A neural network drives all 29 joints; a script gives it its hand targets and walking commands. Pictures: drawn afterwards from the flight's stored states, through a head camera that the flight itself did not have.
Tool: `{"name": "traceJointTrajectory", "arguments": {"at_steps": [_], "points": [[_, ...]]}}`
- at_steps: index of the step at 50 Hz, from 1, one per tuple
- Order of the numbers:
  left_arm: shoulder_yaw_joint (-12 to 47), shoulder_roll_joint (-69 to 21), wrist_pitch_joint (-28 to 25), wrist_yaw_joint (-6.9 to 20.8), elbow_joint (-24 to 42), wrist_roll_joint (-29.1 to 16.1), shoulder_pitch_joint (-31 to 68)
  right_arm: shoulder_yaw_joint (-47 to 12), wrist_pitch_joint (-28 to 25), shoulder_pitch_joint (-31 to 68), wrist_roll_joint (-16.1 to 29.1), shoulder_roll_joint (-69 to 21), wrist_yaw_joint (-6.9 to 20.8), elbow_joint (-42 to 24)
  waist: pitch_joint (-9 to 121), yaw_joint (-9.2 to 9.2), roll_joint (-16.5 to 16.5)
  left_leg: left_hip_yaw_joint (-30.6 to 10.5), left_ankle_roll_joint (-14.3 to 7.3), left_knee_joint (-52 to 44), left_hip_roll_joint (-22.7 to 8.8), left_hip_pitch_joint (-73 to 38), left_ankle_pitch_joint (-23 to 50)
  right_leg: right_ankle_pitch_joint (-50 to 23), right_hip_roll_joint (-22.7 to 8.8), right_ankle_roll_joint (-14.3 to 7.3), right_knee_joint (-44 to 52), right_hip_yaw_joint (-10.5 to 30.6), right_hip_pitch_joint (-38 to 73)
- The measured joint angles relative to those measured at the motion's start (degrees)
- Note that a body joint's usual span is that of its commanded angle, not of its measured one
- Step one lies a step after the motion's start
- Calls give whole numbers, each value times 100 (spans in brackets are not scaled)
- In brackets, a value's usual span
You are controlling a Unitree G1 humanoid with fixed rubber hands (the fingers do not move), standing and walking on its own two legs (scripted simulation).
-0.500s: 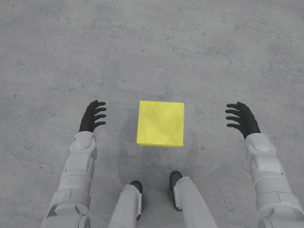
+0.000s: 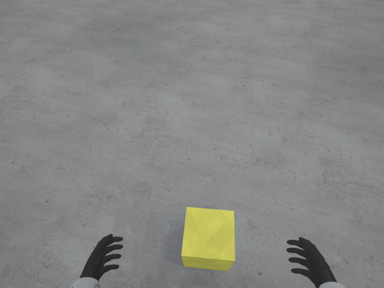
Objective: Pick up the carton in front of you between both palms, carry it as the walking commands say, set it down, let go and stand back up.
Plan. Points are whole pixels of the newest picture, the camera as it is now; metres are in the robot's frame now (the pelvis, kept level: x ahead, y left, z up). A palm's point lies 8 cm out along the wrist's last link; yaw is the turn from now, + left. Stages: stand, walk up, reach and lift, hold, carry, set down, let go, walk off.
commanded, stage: let go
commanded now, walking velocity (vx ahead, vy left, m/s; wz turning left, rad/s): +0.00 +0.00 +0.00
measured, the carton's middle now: (207, 240) +0.38 -0.04 -0.65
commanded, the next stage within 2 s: stand in 0.44 s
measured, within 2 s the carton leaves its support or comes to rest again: neither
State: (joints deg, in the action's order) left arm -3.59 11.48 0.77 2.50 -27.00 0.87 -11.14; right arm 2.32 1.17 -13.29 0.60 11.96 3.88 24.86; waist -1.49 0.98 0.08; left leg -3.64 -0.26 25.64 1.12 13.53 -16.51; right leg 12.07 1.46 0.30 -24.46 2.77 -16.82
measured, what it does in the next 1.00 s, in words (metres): stands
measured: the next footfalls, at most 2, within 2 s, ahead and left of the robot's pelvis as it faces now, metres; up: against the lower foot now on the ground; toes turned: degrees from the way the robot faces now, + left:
none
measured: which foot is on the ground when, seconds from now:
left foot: down 0.00-1.00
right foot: down 0.00-1.00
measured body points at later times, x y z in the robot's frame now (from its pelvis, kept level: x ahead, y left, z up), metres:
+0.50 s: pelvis +0.00 +0.00 +0.00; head +0.01 +0.00 +0.44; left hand +0.16 +0.24 -0.09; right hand +0.17 -0.25 -0.08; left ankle -0.04 +0.12 -0.74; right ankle +0.00 -0.12 -0.74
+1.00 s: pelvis +0.05 -0.01 -0.03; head +0.05 -0.02 +0.42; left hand +0.18 +0.23 -0.14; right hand +0.09 -0.29 -0.14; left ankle -0.04 +0.12 -0.74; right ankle +0.00 -0.12 -0.74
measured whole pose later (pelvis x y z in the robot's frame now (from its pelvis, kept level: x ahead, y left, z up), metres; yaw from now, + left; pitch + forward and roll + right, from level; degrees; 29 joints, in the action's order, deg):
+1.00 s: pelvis +0.05 -0.01 -0.03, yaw -8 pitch +4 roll +0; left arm -0.7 14.1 -1.6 -1.5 -42.5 1.1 -18.1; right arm 0.0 0.1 -20.8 -0.9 15.6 -3.2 38.5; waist 5.3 1.7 0.4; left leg 5.3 1.2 37.7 -3.0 12.8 -28.9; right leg 24.0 5.6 -1.2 -41.7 8.2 -21.6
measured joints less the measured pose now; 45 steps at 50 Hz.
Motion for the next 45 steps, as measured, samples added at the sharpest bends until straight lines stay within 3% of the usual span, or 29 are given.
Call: {"name": "traceJointTrajectory", "arguments": {"at_steps": [13,17,22,26,31,45], "points": [[127,19,631,161,252,-31,-128,49,642,121,-179,19,48,-54,-413,-107,132,40,-72,-7,34,-971,-117,125,-46,52,9,6,974],[118,-1,692,161,275,5,-103,60,693,111,-197,9,43,-72,-473,-102,115,40,-55,-8,13,-1042,-126,133,-28,34,10,-4,1046],[168,45,531,4,105,-88,-171,-25,1038,107,-203,84,-156,-266,-401,-97,73,103,-20,108,-25,-991,-204,227,19,-3,-191,45,931],[211,182,29,-223,-539,119,-430,-56,266,14,-336,263,-421,279,102,-104,130,332,64,402,-179,-532,-422,360,112,15,-463,132,428],[138,325,-367,-231,-1185,104,-727,17,-244,-234,-320,454,-537,854,401,-81,180,489,68,641,-282,-203,-634,524,225,-52,-748,249,11],[262,282,-313,-366,-1561,31,-747,-196,-175,-676,-168,402,-678,1292,696,63,53,796,136,1152,-399,-42,-1176,1109,386,-137,-1585,479,-426]]}}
